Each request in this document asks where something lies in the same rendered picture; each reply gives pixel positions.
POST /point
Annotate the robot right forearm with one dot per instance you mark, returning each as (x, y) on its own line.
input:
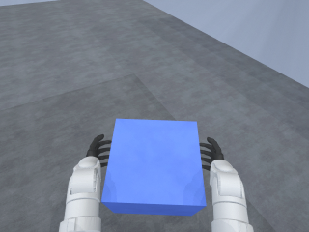
(228, 199)

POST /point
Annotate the carton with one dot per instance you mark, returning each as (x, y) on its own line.
(154, 168)

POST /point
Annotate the robot left forearm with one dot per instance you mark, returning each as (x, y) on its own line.
(83, 198)

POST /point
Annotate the left robot hand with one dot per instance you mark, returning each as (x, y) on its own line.
(94, 150)

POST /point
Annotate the right robot hand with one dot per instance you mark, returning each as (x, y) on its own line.
(215, 153)

